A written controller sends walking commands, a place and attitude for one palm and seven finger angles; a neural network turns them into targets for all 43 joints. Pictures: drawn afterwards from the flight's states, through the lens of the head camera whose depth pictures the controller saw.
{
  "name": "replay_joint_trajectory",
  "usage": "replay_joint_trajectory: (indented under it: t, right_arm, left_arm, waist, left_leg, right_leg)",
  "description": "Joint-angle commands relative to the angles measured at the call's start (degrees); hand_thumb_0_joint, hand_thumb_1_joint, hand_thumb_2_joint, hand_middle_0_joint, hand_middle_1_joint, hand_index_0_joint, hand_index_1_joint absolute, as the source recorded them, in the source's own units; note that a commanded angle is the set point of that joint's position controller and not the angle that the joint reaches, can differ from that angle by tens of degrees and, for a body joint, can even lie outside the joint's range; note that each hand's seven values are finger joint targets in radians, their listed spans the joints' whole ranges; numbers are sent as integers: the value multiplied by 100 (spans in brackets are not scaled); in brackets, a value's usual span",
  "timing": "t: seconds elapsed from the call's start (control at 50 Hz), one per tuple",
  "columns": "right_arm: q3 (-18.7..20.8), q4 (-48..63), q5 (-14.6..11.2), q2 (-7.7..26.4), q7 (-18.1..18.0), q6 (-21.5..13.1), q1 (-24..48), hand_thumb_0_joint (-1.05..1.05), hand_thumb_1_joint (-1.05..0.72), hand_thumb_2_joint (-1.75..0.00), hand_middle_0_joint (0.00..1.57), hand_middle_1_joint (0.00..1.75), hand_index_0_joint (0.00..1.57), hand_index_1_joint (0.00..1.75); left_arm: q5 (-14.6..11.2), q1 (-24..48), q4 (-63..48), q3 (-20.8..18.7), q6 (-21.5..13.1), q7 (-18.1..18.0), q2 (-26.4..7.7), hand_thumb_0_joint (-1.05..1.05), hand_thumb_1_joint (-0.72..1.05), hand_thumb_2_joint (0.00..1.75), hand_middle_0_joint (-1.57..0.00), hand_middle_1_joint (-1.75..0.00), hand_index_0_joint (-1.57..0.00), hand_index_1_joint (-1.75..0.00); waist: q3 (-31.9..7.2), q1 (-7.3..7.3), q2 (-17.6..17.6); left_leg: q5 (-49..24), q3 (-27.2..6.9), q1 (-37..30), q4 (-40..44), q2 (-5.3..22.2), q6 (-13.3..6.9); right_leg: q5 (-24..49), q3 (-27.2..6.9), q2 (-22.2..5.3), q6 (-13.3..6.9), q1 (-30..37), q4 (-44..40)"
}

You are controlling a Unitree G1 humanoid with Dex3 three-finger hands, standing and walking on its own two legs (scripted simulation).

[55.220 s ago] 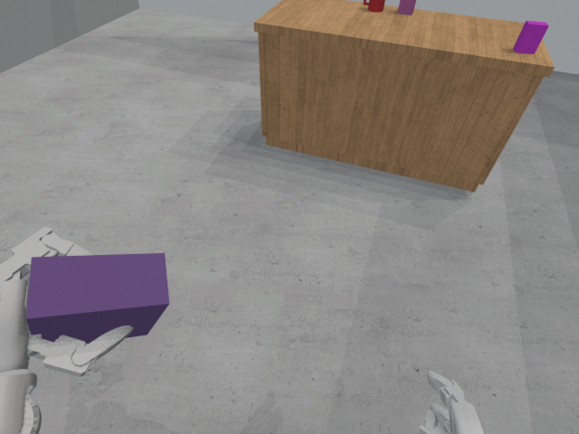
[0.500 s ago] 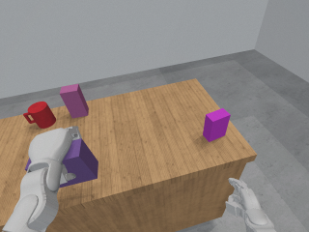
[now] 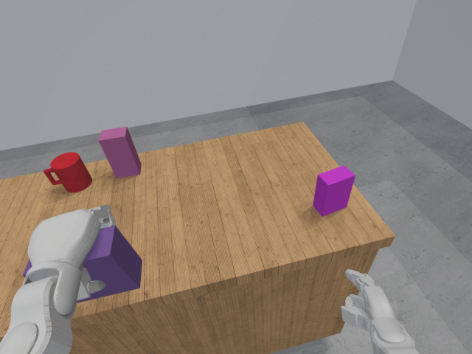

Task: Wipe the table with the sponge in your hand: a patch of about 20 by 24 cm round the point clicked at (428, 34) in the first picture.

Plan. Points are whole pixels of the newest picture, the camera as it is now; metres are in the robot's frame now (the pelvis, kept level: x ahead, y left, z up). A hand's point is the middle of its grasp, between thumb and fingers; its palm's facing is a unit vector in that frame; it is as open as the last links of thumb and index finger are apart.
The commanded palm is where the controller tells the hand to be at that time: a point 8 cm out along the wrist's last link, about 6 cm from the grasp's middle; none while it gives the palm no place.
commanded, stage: bring the sponge back beside the body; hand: left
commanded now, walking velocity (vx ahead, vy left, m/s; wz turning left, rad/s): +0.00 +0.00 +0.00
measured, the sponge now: (95, 272) +0.20 +0.29 +0.06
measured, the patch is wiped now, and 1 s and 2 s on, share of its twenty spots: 1.00 1.00 1.00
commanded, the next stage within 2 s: step back with the hand held close in 0.50 s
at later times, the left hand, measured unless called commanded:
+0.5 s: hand (78, 263) +0.18 +0.29 +0.11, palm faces +0.07 -0.13 -0.99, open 9.7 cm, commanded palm +0.15 +0.28 +0.18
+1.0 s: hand (87, 238) +0.20 +0.26 +0.15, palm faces +0.32 -0.84 -0.44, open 9.7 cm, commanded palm +0.15 +0.30 +0.17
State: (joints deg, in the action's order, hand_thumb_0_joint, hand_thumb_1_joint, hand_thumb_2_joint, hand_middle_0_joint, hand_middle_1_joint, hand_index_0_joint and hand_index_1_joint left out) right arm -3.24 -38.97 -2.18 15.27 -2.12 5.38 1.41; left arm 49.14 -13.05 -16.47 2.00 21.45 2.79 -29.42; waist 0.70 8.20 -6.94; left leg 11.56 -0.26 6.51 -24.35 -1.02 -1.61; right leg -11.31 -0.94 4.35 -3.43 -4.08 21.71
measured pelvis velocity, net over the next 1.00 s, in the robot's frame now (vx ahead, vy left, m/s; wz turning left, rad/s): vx -0.01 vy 0.02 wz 0.00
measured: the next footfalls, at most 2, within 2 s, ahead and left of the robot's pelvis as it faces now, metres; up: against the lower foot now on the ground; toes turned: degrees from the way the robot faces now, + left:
right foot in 1.58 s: -0.04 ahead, -0.10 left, +0.00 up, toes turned +6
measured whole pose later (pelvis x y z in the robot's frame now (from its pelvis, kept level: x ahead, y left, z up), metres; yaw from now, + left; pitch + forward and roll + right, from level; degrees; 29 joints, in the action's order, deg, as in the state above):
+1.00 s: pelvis -0.01 +0.02 -0.01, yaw +0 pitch +1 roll -2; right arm -1.1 -34.5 -0.6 14.7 -4.5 -0.5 -15.9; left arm -3.9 -28.8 -30.9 -20.4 -6.7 -5.1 -24.9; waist -0.9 -0.2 -0.4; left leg 14.5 -1.6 21.3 -34.6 -2.7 -3.2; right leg -14.2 -0.5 3.7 -1.3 -18.4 31.3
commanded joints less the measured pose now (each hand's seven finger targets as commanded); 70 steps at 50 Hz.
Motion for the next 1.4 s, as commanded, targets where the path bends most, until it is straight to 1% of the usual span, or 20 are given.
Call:
replay_joint_trajectory:
  t: [0.0,0.06,0.42,0.46,0.52,0.56,0.6,0.62,0.64,0.68,0.74,0.76,0.78,0.9,1.04,1.12,1.18,1.24,1.34,1.38]
  right_arm:
    - [220,1079,-15,509,-42,-390,1511,0,-90,-90,20,30,20,30]
    - [224,1125,-21,548,-56,-408,1563,0,-90,-90,20,30,20,30]
    - [233,1045,-2,519,-49,-491,1441,0,-90,-90,20,30,20,30]
    - [237,1087,-8,538,-51,-494,1497,0,-90,-90,20,30,20,30]
    - [231,1062,7,508,-41,-483,1423,0,-90,-90,20,30,20,30]
    - [231,1109,-7,535,-47,-482,1474,0,-90,-90,20,30,20,30]
    - [207,1003,-10,500,-63,-474,1365,0,-90,-90,20,30,20,30]
    - [212,2300,-29,303,-104,-513,362,0,-90,-90,20,30,20,30]
    - [78,1818,87,333,-102,-609,-91,0,-90,-90,20,30,20,30]
    - [181,1688,80,322,-171,-708,-491,0,-90,-90,20,30,20,30]
    - [293,1650,125,550,-254,-828,-623,0,-90,-90,20,30,20,30]
    - [339,1624,145,634,-270,-852,-647,0,-90,-90,20,30,20,30]
    - [331,1646,154,580,-273,-898,-658,0,-90,-90,20,30,20,30]
    - [462,1588,145,623,-284,-979,-787,0,-90,-90,20,30,20,30]
    - [516,1474,187,707,-289,-1158,-801,0,-90,-90,20,30,20,30]
    - [544,1427,196,703,-278,-1177,-853,0,-90,-90,20,30,20,30]
    - [570,1399,155,624,-262,-1115,-939,0,-90,-90,20,30,20,30]
    - [554,1381,172,573,-254,-1071,-910,0,-90,-90,20,30,20,30]
    - [548,1472,159,609,-276,-1039,-819,0,-90,-90,20,30,20,30]
    - [553,1526,185,689,-292,-1093,-800,0,-90,-90,20,30,20,30]
  left_arm:
    - [132,976,-1141,-1021,-49,-329,-1232,0,10,130,-120,-160,-120,-160]
    - [121,995,-1370,-1072,-58,-296,-1350,0,10,130,-120,-160,-120,-160]
    - [146,840,-1263,-1037,-144,-335,-1231,0,10,130,-120,-160,-120,-160]
    - [185,918,-1440,-1133,-140,-322,-1388,0,10,130,-120,-160,-120,-160]
    - [133,733,-1258,-1088,-167,-327,-1262,0,10,130,-120,-160,-120,-160]
    - [149,891,-1410,-1185,-178,-318,-1421,0,10,130,-120,-160,-120,-160]
    - [199,698,-696,-798,-119,-315,-919,0,10,130,-120,-160,-120,-160]
    - [-4899,1611,-2135,-2001,-1423,-463,-152,0,10,130,-120,-160,-120,-160]
    - [-4928,521,-992,-2227,-1861,-558,-695,0,10,130,-120,-160,-120,-160]
    - [-5260,339,-1950,-2421,-2491,-684,-555,0,10,130,-120,-160,-120,-160]
    - [-5400,-126,-2710,-2653,-2920,-865,-560,0,10,130,-120,-160,-120,-160]
    - [-5445,-257,-2933,-2862,-3019,-910,-738,0,10,130,-120,-160,-120,-160]
    - [-5422,-645,-2795,-2823,-3060,-930,-528,0,10,130,-120,-160,-120,-160]
    - [-5393,-1363,-2535,-2939,-3171,-932,-360,0,10,130,-120,-160,-120,-160]
    - [-5245,-1356,-2652,-2854,-3208,-978,-305,0,10,130,-120,-160,-120,-160]
    - [-5185,-1302,-2633,-2965,-3255,-1008,-368,0,10,130,-120,-160,-120,-160]
    - [-5239,-1226,-2688,-2881,-3302,-1045,-332,0,10,130,-120,-160,-120,-160]
    - [-5267,-1129,-2619,-2856,-3320,-1095,-351,0,10,130,-120,-160,-120,-160]
    - [-5222,-891,-2692,-2854,-3311,-1122,-346,0,10,130,-120,-160,-120,-160]
    - [-5127,-832,-2829,-2907,-3314,-1117,-324,0,10,130,-120,-160,-120,-160]
  waist:
    - [-755,-1,313]
    - [-724,-21,74]
    - [-709,-22,216]
    - [-725,-14,-79]
    - [-647,-10,276]
    - [-648,-15,74]
    - [-312,-106,332]
    - [566,-645,1143]
    - [184,-569,1628]
    - [-523,-654,1542]
    - [-1115,-684,127]
    - [-1016,-678,-403]
    - [-942,-648,-543]
    - [-1151,-672,198]
    - [-980,-671,84]
    - [-1007,-689,348]
    - [-1020,-819,478]
    - [-854,-866,744]
    - [-690,-879,477]
    - [-771,-843,-405]
  left_leg:
    - [-735,-618,-272,239,-32,-164]
    - [-554,-645,-275,282,-15,-168]
    - [-599,-625,-191,312,-12,-158]
    - [-550,-641,-192,348,0,-164]
    - [-552,-604,-152,298,-8,-156]
    - [-414,-640,-147,348,-3,-165]
    - [-344,-561,-70,311,-4,-136]
    - [657,-583,185,-210,52,-267]
    - [842,-610,79,-493,22,-255]
    - [675,-651,-129,-921,120,-200]
    - [-120,-817,118,-774,403,-210]
    - [-23,-988,337,-509,540,-231]
    - [43,-1126,678,-355,603,-261]
    - [-528,-1377,1144,-189,779,-257]
    - [-197,-1694,1676,213,992,-364]
    - [413,-1513,2166,-41,871,-364]
    - [782,-1161,1872,-663,561,-159]
    - [1087,-1035,1655,-1105,430,-79]
    - [1701,-1254,1818,-645,577,-172]
    - [2360,-1846,2266,400,995,-376]
  right_leg:
    - [205,-844,-197,-187,-209,-518]
    - [21,-951,-176,-207,-233,-544]
    - [84,-737,-164,-174,-192,-503]
    - [88,-839,-131,-206,-141,-478]
    - [18,-751,-175,-168,-215,-514]
    - [-79,-859,-133,-193,-199,-519]
    - [-237,-705,-147,-164,-492,-580]
    - [-116,-1122,-377,-72,-1737,-1000]
    - [-493,-1081,-603,-132,-1871,-1014]
    - [-263,-1210,-1125,-129,-1803,-888]
    - [911,-965,-1224,-139,-1358,15]
    - [612,-855,-1098,-66,-1326,179]
    - [427,-645,-920,-5,-1242,379]
    - [461,-306,-576,156,-1047,805]
    - [34,-296,-358,246,-773,887]
    - [700,-477,-550,172,-423,828]
    - [817,-910,-1089,-145,-1133,668]
    - [368,-1149,-1301,-253,-1873,338]
    - [-384,-796,-925,-61,-2099,581]
    - [-435,-319,-354,209,-1505,1489]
